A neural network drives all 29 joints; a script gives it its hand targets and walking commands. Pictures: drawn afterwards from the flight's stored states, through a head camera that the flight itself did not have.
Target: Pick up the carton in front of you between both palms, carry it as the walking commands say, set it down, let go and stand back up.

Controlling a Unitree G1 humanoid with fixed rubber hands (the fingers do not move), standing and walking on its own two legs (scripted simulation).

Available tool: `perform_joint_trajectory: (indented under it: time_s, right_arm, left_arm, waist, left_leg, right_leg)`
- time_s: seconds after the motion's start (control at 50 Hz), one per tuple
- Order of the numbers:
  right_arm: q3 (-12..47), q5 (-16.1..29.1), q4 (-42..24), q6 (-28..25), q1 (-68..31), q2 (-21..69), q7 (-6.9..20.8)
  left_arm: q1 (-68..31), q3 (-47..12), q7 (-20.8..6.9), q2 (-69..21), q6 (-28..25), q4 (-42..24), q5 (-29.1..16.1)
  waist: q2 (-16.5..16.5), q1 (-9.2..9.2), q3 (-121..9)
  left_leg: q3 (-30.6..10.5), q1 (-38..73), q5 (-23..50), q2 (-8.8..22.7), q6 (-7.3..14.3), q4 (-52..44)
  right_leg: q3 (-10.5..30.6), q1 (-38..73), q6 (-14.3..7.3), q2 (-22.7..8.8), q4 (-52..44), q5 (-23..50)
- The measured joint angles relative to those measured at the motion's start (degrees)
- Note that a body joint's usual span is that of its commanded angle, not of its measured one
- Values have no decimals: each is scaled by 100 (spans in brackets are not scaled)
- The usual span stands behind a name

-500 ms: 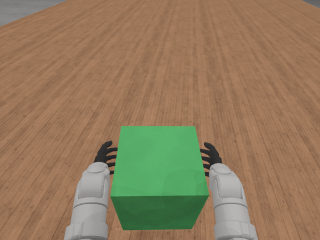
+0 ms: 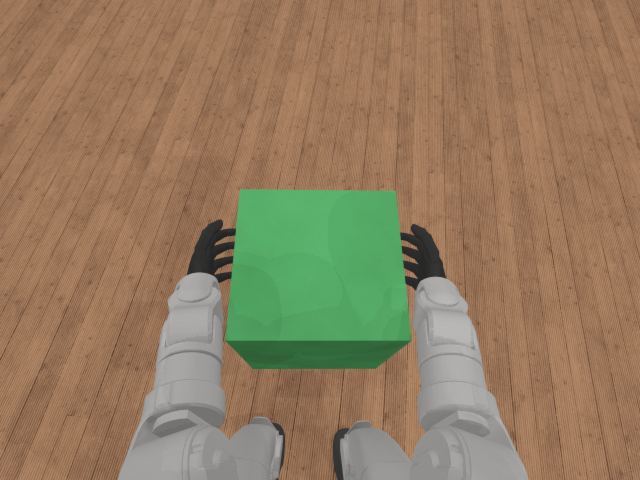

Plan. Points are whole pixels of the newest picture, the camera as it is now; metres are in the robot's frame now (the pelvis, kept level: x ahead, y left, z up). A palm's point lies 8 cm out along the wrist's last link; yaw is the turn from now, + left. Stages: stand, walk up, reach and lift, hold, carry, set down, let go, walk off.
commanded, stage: set down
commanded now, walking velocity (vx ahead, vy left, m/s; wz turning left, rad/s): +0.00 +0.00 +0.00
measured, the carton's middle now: (316, 290) +0.36 +0.01 -0.11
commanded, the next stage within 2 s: none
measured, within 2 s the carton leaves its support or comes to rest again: rests again in 1.94 s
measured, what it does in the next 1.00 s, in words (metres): lowers itself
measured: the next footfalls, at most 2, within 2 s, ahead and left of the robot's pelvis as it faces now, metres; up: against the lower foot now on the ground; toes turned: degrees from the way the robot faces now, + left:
none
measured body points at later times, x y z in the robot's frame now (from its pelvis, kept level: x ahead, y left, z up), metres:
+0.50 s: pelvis -0.02 +0.00 -0.12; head +0.20 +0.01 +0.27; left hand +0.41 +0.17 -0.20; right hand +0.42 -0.14 -0.21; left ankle +0.05 +0.11 -0.71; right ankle +0.04 -0.11 -0.71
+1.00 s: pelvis -0.05 +0.00 -0.25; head +0.25 +0.01 +0.08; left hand +0.45 +0.17 -0.37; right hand +0.47 -0.13 -0.37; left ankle +0.05 +0.11 -0.71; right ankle +0.04 -0.11 -0.71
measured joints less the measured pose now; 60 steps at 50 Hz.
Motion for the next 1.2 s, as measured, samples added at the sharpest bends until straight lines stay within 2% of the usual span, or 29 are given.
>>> perform_joint_trajectory:
  time_s: [0.12, 0.24, 0.54, 0.84, 1.2]
  right_arm:
    - [482, 720, -49, -890, 29, -233, -264]
    - [788, 1275, -96, -1100, -126, -403, -460]
    - [213, 984, 502, -638, -1355, -549, -432]
    - [383, 1370, 812, -514, -2470, -1056, -563]
    - [502, 1481, 1352, -391, -3880, -1559, -695]
  left_arm:
    - [33, -432, 223, 216, -889, -73, -688]
    - [-89, -643, 365, 376, -1094, -178, -1183]
    - [-1304, -92, 339, 552, -626, 414, -940]
    - [-2362, -245, 580, 957, -489, 635, -1342]
    - [-3645, -183, 662, 1437, -361, 1028, -1458]
  waist:
    - [-11, 14, -235]
    - [-18, 26, -917]
    - [-26, 47, -1628]
    - [-50, 85, -1358]
    - [-65, 136, -464]
  left_leg:
    - [-54, -1892, -170, -44, -44, 848]
    - [-131, -3468, -461, -111, -99, 1790]
    - [-151, -5715, -968, -244, -152, 3593]
    - [-105, -7634, -1301, -363, -215, 5286]
    - [-31, -9059, -1509, -463, -310, 6781]
  right_leg:
    - [23, -1890, 28, 66, 848, -172]
    - [86, -3464, 72, 177, 1772, -446]
    - [32, -5692, 135, 283, 3567, -972]
    - [7, -7600, 244, 425, 5255, -1316]
    - [-43, -9040, 328, 563, 6782, -1538]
